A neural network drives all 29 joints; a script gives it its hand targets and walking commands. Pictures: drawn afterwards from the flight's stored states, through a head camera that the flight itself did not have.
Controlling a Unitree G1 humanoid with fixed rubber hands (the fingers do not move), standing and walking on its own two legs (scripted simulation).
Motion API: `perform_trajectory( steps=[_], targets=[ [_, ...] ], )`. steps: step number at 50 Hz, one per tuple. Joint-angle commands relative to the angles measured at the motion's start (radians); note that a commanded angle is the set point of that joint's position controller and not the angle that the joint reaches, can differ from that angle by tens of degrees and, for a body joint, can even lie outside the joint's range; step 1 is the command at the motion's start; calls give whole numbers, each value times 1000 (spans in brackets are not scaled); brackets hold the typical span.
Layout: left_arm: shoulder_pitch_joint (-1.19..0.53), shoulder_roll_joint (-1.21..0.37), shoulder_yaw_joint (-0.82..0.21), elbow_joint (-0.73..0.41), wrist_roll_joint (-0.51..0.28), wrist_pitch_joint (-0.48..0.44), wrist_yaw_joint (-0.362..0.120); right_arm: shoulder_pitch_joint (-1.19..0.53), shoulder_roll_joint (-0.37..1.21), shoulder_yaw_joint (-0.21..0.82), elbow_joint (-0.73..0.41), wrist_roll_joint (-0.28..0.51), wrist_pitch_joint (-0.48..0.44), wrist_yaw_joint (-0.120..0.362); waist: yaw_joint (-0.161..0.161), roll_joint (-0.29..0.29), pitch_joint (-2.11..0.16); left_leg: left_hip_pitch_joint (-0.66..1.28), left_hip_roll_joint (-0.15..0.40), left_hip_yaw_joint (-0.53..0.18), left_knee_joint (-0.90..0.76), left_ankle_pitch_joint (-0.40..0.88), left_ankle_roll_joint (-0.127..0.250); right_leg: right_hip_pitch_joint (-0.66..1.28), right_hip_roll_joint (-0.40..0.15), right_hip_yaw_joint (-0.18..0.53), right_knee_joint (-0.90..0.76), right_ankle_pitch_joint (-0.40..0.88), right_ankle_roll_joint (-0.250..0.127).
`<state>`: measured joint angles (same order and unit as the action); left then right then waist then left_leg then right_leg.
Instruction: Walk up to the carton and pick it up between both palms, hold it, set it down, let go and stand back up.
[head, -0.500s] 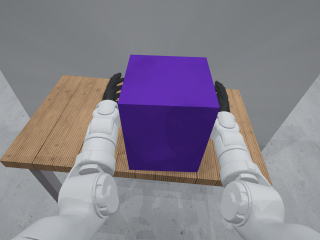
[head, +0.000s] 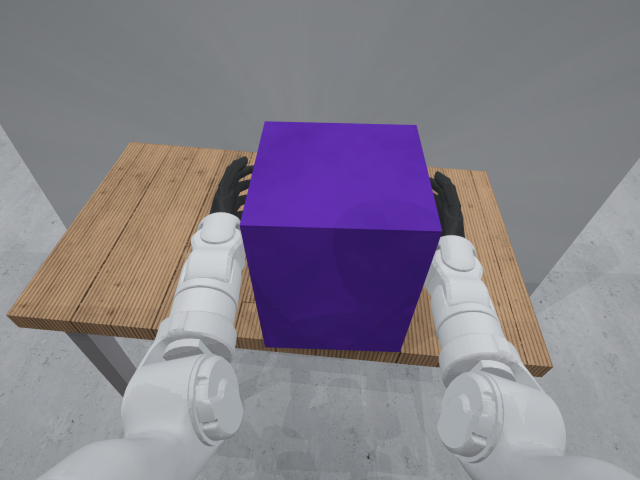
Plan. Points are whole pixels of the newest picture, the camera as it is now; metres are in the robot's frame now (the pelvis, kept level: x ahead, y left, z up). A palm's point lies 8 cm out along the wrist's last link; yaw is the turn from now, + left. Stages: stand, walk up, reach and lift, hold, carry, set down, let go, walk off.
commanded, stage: set down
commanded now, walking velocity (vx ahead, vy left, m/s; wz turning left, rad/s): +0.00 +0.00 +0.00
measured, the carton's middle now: (336, 243) +0.39 -0.01 +0.08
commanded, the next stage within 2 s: none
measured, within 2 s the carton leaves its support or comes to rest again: rests again in 0.08 s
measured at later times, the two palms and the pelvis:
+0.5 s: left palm (232, 220) +0.40 +0.13 +0.10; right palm (447, 242) +0.38 -0.16 +0.09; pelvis +0.00 +0.00 +0.00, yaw +0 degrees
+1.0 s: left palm (234, 220) +0.41 +0.13 +0.10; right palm (447, 244) +0.38 -0.16 +0.09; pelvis +0.00 +0.00 +0.00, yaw -2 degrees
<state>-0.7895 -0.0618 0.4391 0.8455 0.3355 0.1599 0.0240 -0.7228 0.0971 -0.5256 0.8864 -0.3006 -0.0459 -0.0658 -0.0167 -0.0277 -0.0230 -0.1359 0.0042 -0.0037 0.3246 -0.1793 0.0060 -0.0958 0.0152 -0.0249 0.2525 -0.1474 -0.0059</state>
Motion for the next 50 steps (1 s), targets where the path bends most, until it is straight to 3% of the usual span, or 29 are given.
perform_trajectory(
  steps=[1,17,34,45,50],
  targets=[
    [-582,-492,-259,-71,-26,-56,-111,-713,420,289,-141,-14,-103,150,-7,48,-516,140,-7,100,8,363,-81,176,12,-89,42,356,44],
    [-517,-486,-240,-54,-6,-93,-117,-643,433,292,-138,-44,-134,151,0,29,-490,101,-7,106,6,370,-66,213,3,-82,59,424,53],
    [-460,-426,-156,-41,45,-100,-125,-553,407,245,-125,-87,-133,157,19,11,-393,69,-4,125,-29,276,-37,202,-5,-77,49,348,61],
    [-417,-350,-126,-47,64,-96,-102,-480,322,191,-90,-97,-126,150,24,29,-350,132,0,129,-9,319,-45,121,7,-83,38,291,57],
    [-412,-242,-88,-55,74,-98,-72,-445,212,148,-68,-92,-122,130,25,25,-314,137,-1,135,-10,304,-44,95,9,-79,33,256,62]
  ],
)
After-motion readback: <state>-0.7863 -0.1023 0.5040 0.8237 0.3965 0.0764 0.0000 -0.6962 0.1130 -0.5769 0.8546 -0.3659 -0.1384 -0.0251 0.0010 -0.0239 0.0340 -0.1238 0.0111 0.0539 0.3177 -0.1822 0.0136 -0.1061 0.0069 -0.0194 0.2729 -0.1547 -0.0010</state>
